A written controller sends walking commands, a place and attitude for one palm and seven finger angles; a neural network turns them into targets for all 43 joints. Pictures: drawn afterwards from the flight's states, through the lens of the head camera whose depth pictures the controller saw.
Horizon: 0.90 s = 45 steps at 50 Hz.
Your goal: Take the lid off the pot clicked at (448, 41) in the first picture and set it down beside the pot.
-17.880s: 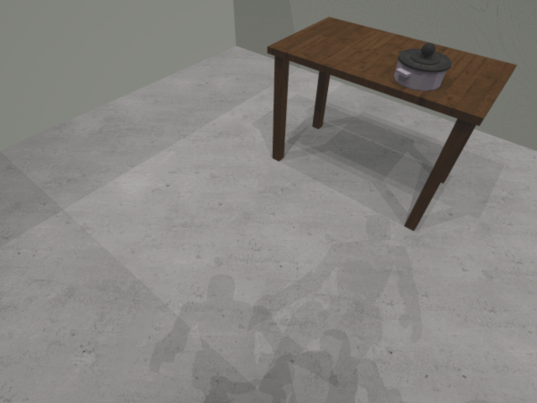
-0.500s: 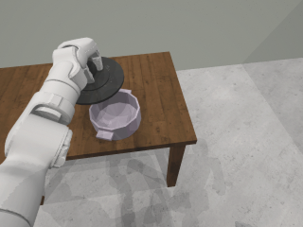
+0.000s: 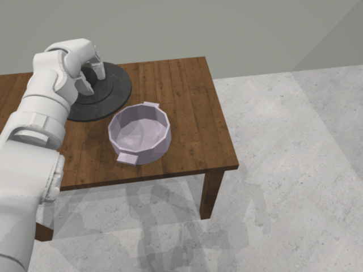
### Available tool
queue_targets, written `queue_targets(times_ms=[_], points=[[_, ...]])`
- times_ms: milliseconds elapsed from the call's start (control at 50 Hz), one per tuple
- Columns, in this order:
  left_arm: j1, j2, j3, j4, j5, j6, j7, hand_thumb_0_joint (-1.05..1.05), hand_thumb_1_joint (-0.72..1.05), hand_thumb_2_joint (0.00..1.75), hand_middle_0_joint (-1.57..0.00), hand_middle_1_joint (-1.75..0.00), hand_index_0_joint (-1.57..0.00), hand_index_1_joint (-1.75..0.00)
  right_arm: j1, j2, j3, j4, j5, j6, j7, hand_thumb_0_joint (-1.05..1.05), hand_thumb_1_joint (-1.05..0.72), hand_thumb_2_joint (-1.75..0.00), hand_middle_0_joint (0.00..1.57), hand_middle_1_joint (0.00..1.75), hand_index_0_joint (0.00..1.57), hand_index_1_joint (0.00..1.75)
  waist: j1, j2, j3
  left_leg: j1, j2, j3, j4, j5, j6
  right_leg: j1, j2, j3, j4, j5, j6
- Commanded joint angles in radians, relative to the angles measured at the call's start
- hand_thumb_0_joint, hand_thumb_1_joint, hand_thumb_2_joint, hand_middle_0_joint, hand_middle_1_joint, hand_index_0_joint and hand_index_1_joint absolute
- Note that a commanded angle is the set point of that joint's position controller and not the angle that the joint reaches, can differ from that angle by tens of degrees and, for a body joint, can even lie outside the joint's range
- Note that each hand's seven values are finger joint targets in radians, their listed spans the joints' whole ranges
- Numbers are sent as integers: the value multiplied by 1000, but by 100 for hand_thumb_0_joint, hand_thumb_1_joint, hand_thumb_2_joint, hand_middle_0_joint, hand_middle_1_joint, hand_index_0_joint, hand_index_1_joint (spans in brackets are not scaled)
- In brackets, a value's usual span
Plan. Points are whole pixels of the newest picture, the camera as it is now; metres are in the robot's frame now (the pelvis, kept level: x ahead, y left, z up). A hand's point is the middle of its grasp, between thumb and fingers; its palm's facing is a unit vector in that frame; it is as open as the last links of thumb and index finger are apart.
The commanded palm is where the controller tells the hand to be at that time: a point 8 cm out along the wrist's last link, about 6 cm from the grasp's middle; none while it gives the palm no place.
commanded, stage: move the lid sideways beside the pot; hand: left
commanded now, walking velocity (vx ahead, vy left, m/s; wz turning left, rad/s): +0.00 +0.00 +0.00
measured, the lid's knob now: (86, 77) +0.52 +0.20 +0.14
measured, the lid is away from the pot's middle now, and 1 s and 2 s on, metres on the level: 0.09 0.21 0.23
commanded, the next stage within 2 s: lower the lid onto the table in 1.28 s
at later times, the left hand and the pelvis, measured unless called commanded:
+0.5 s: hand (51, 86) +0.47 +0.26 +0.16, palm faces -0.35 -0.11 -0.93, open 6.9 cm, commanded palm +0.49 +0.27 +0.23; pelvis -0.01 +0.01 +0.00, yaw +0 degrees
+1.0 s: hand (20, 94) +0.45 +0.31 +0.16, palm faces -0.35 -0.11 -0.93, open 6.9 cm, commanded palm +0.48 +0.32 +0.23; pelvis -0.02 +0.02 +0.00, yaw +0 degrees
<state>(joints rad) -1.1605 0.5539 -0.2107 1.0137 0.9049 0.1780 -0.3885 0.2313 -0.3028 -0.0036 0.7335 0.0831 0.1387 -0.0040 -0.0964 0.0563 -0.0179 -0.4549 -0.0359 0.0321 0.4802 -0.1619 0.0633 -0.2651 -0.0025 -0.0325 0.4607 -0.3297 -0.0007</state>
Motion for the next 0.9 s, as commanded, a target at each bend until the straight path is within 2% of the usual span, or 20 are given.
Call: queue_targets(times_ms=[0,20,80,100,120,140,160,220,240,320,380,500,540,640,680,700,760,800,840,880], points=[[-590,275,79,-222,17,-19,35,0,85,62,-93,-109,-90,-108,23,-160,-49,-96,2,-34,-9,0,-90,-90,20,30,20,30,-2,-4,-489,523,-8,-77,47,358,30,-121,57,-17,-47,430,-37],[-576,333,124,-207,23,-24,37,0,85,62,-93,-109,-90,-108,39,-166,-49,-89,1,-30,-10,0,-90,-90,20,30,20,30,-2,-22,-485,516,-6,-78,51,340,30,-109,61,-18,-46,423,-34],[-562,330,101,-153,18,-30,25,0,85,62,-93,-109,-90,-108,41,-168,-44,-85,11,-27,-18,0,-90,-90,20,30,20,30,-14,-71,-418,450,-5,-63,32,237,33,-118,57,-19,-62,363,-26],[-565,302,73,-153,13,-32,17,0,85,62,-93,-109,-90,-108,29,-167,-42,-94,11,-30,-19,0,-90,-90,20,30,20,30,-12,-58,-423,442,-10,-59,36,249,35,-120,53,-14,-62,380,-29],[-586,346,105,-168,18,-36,20,0,85,62,-93,-109,-90,-108,42,-175,-44,-81,12,-25,-20,0,-90,-90,20,30,20,30,-17,-52,-416,457,-1,-62,36,243,34,-125,56,-16,-59,373,-28],[-600,325,78,-179,21,-39,17,0,85,62,-93,-109,-90,-108,40,-172,-44,-86,11,-27,-19,0,-90,-90,20,30,20,30,-19,-13,-423,464,-8,-62,37,241,35,-134,57,-16,-61,362,-28],[-613,357,103,-212,23,-49,19,0,85,62,-93,-109,-90,-108,49,-175,-47,-84,10,-29,-20,0,-90,-90,20,30,20,30,-16,-6,-452,492,-4,-67,41,258,34,-127,58,-17,-57,368,-30],[-640,346,95,-288,21,-72,10,0,85,62,-93,-109,-90,-108,56,-173,-54,-91,5,-36,-19,0,-90,-90,20,30,20,30,-15,57,-506,576,-1,-83,60,337,33,-152,65,-22,-44,387,-34],[-604,378,119,-255,24,-78,12,0,85,62,-93,-109,-90,-108,62,-173,-52,-90,5,-34,-20,0,-90,-90,20,30,20,30,-12,59,-498,572,-1,-87,58,341,31,-154,68,-24,-42,378,-36],[-576,388,134,-254,14,-90,4,0,85,62,-93,-109,-90,-108,65,-175,-53,-93,5,-32,-17,0,-90,-90,20,30,20,30,-4,31,-487,548,-1,-84,57,334,31,-150,66,-27,-45,376,-35],[-518,375,115,-153,13,-85,-2,0,85,62,-93,-109,-90,-108,68,-177,-47,-84,14,-27,-19,0,-90,-90,20,30,20,30,-12,-21,-391,464,-2,-71,43,238,34,-161,66,-30,-63,323,-31],[-548,469,157,-235,25,-116,-12,0,85,62,-93,-109,-90,-108,56,-183,-46,-108,11,-29,-21,0,-90,-90,20,30,20,30,7,48,-480,518,-2,-79,57,329,32,-138,63,-23,-46,376,-39],[-529,496,180,-209,27,-127,-12,0,85,62,-93,-109,-90,-108,72,-185,-45,-100,12,-20,-25,0,-90,-90,20,30,20,30,-3,29,-451,494,2,-73,56,274,35,-139,65,-24,-53,344,-32],[-542,495,175,-274,25,-151,-20,0,85,62,-93,-109,-90,-108,76,-184,-50,-111,10,-20,-25,0,-90,-90,20,30,20,30,-1,85,-474,551,6,-87,59,315,33,-168,72,-31,-52,327,-37],[-478,484,166,-183,18,-152,-29,0,85,62,-93,-109,-90,-108,88,-186,-46,-100,15,-19,-28,0,-90,-90,20,30,20,30,-8,29,-406,495,8,-78,54,254,35,-182,72,-35,-61,298,-32],[-469,501,181,-197,11,-160,-34,0,85,62,-93,-109,-90,-108,83,-188,-45,-107,17,-18,-26,0,-90,-90,20,30,20,30,5,34,-419,497,11,-78,49,285,35,-169,69,-36,-53,317,-37],[-494,492,159,-173,15,-158,-39,0,85,62,-93,-109,-90,-108,87,-192,-45,-96,18,-13,-27,0,-90,-90,20,30,20,30,-10,23,-380,475,9,-80,43,204,35,-196,71,-38,-66,253,-33],[-547,480,146,-265,15,-172,-45,0,85,62,-93,-109,-90,-108,75,-194,-48,-107,15,-16,-27,0,-90,-90,20,30,20,30,-1,86,-433,546,16,-94,46,273,30,-210,73,-42,-52,269,-41],[-573,514,169,-320,23,-186,-40,0,85,62,-93,-109,-90,-108,87,-194,-52,-103,9,-15,-27,0,-90,-90,20,30,20,30,-2,130,-474,603,19,-108,53,298,25,-220,78,-43,-53,255,-42],[-533,512,180,-282,17,-197,-42,0,85,62,-93,-109,-90,-108,94,-192,-52,-100,8,-18,-32,0,-90,-90,20,30,20,30,-4,95,-459,597,20,-111,50,268,26,-231,80,-46,-58,235,-40]])
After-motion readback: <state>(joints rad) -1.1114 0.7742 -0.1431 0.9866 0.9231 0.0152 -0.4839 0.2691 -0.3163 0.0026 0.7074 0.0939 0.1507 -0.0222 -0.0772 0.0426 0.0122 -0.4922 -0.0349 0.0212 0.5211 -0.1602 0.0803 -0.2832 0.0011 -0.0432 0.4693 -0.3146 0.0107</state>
